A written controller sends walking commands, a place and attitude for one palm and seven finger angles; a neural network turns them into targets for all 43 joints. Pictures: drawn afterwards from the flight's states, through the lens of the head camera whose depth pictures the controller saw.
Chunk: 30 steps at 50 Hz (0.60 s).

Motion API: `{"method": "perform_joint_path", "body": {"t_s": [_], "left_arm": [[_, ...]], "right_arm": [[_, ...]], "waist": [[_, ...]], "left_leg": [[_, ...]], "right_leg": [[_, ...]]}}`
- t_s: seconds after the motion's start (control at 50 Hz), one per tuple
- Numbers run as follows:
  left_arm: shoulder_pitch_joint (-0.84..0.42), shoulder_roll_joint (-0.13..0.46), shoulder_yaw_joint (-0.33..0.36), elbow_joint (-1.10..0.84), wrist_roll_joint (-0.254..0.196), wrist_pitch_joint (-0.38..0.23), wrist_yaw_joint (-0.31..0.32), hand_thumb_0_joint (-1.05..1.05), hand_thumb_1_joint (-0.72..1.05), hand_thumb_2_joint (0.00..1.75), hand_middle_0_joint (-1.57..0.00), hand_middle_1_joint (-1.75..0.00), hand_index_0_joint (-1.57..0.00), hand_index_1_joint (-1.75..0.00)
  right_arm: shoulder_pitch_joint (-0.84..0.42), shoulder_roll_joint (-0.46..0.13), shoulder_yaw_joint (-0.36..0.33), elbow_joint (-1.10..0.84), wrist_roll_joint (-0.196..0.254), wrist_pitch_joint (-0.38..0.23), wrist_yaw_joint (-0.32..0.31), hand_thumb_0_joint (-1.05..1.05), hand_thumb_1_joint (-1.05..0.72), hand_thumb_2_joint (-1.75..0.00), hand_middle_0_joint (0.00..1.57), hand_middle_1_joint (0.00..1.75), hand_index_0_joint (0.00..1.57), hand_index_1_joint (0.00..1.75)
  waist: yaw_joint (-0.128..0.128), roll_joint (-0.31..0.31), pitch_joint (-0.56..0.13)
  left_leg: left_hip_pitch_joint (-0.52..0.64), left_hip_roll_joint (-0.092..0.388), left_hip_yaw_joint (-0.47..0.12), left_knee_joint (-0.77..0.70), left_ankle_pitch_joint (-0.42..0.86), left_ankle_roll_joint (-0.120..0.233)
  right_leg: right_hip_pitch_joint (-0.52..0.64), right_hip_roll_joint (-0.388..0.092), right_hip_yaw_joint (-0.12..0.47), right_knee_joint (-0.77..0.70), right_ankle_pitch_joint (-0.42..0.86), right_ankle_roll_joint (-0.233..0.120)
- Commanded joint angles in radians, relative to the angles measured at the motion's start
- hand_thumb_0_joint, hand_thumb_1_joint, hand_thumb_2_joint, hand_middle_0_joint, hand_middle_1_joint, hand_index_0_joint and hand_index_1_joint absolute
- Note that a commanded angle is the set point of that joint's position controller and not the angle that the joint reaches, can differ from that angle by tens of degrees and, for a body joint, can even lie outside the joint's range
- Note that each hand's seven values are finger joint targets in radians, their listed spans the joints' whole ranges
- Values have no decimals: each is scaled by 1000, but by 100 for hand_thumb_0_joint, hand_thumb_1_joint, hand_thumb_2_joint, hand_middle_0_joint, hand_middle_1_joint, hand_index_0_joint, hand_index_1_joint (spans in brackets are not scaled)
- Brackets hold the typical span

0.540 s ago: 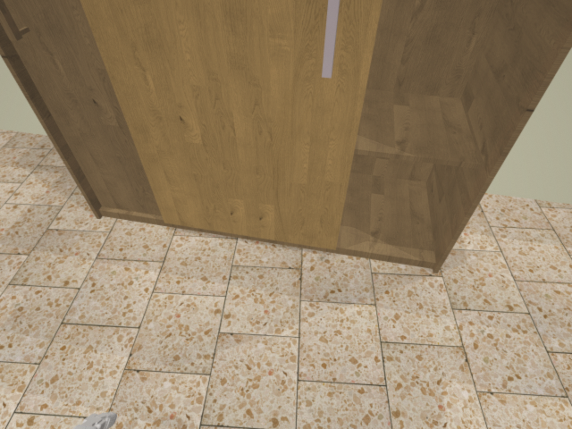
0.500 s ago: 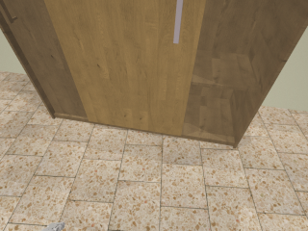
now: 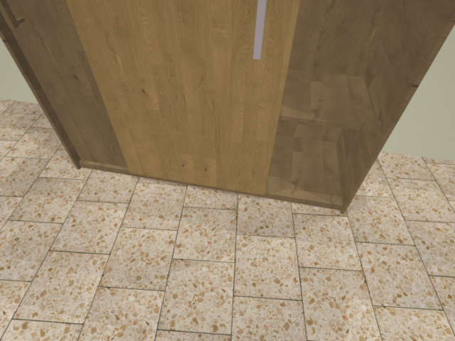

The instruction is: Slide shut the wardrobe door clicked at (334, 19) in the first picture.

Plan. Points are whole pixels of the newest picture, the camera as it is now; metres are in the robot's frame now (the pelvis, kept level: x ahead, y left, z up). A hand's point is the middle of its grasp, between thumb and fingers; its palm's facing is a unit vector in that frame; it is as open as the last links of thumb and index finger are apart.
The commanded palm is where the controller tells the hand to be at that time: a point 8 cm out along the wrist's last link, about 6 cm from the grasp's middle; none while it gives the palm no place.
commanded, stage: stand and wait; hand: left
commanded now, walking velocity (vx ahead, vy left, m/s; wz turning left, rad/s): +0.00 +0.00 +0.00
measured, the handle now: (261, 15) +0.96 -0.04 +0.18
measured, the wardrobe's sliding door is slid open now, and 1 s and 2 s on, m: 0.42 0.42 0.42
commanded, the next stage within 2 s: look at it before walking up in 0.28 s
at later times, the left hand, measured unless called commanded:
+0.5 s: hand out of the picture +0.08 +0.24 -0.15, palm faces -0.03 -0.94 -0.34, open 7.4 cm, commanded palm none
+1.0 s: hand out of the picture +0.08 +0.25 -0.15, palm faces -0.03 -0.94 -0.34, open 7.4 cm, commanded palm none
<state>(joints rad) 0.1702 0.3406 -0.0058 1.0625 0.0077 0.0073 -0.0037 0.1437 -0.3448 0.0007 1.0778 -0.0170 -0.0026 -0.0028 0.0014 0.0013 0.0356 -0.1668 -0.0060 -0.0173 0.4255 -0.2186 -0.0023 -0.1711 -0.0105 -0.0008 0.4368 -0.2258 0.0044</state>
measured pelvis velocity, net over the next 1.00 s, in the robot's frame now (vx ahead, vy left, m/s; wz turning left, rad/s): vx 0.01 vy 0.00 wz -0.01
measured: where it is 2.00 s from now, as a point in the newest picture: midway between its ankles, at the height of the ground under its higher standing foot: outside the picture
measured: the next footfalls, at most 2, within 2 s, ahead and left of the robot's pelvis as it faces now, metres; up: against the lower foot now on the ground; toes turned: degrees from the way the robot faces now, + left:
none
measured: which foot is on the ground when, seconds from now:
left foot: down 0.00-1.00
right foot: down 0.00-1.00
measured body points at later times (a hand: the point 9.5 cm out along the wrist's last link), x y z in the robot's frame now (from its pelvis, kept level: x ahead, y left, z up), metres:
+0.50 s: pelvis +0.00 +0.00 +0.00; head +0.00 -0.01 +0.45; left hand +0.08 +0.29 -0.13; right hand +0.07 -0.30 -0.13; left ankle +0.01 +0.12 -0.74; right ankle +0.01 -0.12 -0.74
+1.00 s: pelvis +0.01 +0.00 +0.00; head +0.01 -0.01 +0.45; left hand +0.08 +0.29 -0.13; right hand +0.09 -0.30 -0.13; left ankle +0.01 +0.12 -0.74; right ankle +0.01 -0.12 -0.74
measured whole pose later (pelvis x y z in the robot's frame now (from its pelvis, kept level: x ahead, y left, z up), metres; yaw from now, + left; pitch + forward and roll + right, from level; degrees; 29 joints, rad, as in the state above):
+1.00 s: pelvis +0.01 +0.00 +0.00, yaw +0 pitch -2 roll +0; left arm 0.14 0.34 0.00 1.08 0.01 0.00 0.00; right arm 0.11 -0.35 0.00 1.11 -0.01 -0.01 0.00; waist 0.00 0.00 0.04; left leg -0.13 0.00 -0.01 0.36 -0.20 -0.01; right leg -0.14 0.00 0.00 0.38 -0.21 0.00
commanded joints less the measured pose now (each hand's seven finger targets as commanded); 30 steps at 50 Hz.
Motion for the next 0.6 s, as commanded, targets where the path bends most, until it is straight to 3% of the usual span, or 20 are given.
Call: {"method": "perform_joint_path", "body": {"t_s": [0.0,0.22,0.34,0.58], "left_arm": [[-65,204,43,-66,1,-33,14,0,90,90,-20,-30,-20,-30],[-68,205,44,-47,2,-31,13,0,90,90,-20,-30,-20,-30],[-72,208,45,-51,3,-34,15,0,90,90,-20,-30,-20,-30],[-78,207,44,-49,3,-37,16,0,90,90,-20,-30,-20,-30]], "right_arm": [[-65,-194,-41,-64,6,-33,-8,0,-90,-90,20,30,20,30],[-54,-199,-40,-38,6,-31,-7,0,-90,-90,20,30,20,30],[-52,-200,-41,-35,8,-33,-7,0,-90,-90,20,30,20,30],[-66,-197,-40,-33,8,-32,-9,0,-90,-90,20,30,20,30]], "waist": [[0,2,-68],[1,-9,-33],[-1,-5,-62],[-2,-9,-59]], "left_leg": [[-4,109,-100,-88,94,35],[-22,108,-105,-112,44,33],[0,113,-104,-103,96,32],[23,117,-94,-105,140,27]], "right_leg": [[10,-110,109,-96,53,-39],[-12,-108,118,-120,-14,-37],[4,-109,115,-111,45,-38],[15,-112,111,-115,116,-36]]}}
